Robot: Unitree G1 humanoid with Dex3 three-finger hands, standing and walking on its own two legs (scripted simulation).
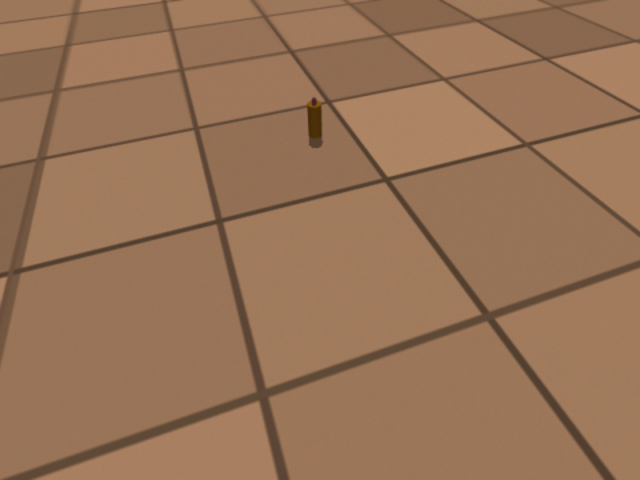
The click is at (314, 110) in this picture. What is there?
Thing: necked bottle
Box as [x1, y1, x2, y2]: [307, 97, 321, 138]
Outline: 313,97 312,100 307,103 309,136 316,138 321,135 320,102 316,101
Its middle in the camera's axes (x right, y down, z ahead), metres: -0.02 -0.72 +2.18
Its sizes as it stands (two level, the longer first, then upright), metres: 0.077 0.077 0.231
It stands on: the floor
